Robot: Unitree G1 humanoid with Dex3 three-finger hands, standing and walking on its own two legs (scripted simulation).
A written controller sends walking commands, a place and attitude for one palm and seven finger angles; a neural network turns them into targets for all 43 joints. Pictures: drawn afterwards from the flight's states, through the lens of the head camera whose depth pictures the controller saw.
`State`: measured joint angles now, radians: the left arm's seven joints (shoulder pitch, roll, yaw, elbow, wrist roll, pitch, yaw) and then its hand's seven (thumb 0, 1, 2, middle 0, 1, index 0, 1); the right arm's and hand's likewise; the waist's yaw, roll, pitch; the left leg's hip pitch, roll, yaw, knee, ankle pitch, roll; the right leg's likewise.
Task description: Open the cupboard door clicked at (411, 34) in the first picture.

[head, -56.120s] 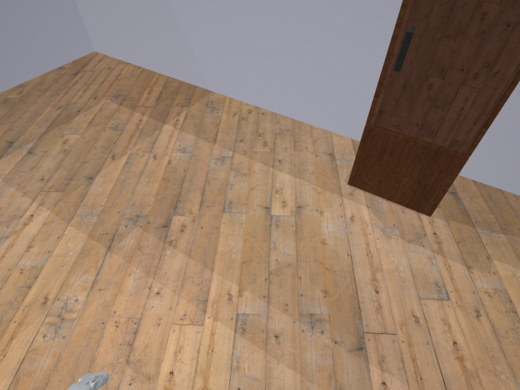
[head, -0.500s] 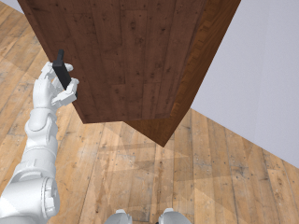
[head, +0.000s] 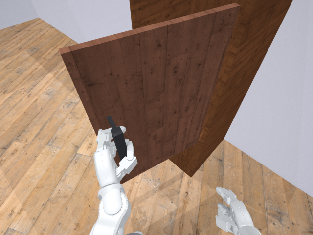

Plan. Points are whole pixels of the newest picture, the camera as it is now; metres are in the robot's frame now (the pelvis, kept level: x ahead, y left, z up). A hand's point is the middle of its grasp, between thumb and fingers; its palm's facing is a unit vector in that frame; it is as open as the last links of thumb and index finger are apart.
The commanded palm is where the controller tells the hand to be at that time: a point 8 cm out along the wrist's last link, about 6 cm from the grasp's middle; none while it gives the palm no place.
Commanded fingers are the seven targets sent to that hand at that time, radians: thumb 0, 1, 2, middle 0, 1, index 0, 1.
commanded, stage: pull the door open along its arc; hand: left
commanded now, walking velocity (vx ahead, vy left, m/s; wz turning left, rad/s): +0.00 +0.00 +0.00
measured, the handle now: (117, 140) +0.34 +0.13 +0.06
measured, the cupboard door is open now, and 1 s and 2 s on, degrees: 73 81 81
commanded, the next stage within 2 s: open thumb and fingers to let go in 0.12 s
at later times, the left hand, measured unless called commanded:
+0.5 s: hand (147, 170) +0.26 +0.05 +0.06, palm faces +0.46 -0.89 -0.05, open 7.7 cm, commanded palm +0.21 +0.10 +0.06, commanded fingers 0.00 -0.15 0.45 -0.32 -1.24 -0.32 -1.24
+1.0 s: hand (142, 174) +0.25 +0.06 +0.06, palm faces +0.44 -0.90 +0.00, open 15.1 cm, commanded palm +0.20 +0.10 +0.06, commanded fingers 0.00 -0.50 0.30 -0.15 -0.30 -0.15 -0.30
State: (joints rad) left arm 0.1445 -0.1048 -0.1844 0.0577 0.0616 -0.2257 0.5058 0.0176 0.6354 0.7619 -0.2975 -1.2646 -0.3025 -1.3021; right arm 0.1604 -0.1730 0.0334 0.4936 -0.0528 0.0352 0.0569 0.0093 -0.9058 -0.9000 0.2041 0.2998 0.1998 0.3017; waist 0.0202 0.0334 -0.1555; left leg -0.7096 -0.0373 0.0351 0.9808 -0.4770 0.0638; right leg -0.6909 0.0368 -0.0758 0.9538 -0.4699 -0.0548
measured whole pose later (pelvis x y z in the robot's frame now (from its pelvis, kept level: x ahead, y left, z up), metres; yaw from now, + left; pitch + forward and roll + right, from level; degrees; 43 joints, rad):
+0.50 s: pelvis +0.00 -0.07 +0.00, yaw +3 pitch +10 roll +2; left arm 0.27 -0.07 -0.16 0.01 0.05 -0.23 0.51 0.01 0.41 0.69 -0.34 -1.28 -0.35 -1.30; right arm 0.22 -0.21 0.01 0.56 -0.06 0.00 -0.01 0.01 -0.91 -0.90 0.20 0.30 0.20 0.30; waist 0.00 0.03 -0.15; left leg -0.66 -0.03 -0.04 0.92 -0.44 -0.02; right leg -0.65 0.06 -0.13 0.93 -0.48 -0.14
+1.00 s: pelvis +0.00 -0.07 +0.00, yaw +1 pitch +11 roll +3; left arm 0.32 -0.05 -0.10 0.00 -0.03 -0.33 0.42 -0.01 -0.49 0.30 -0.23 -0.76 -0.23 -0.77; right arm 0.19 -0.22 -0.01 0.56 -0.05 -0.04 -0.01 0.01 -0.91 -0.90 0.20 0.30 0.20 0.30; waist 0.01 0.04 -0.14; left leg -0.69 -0.05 -0.08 0.94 -0.45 -0.01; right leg -0.69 0.07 -0.11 0.96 -0.47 -0.14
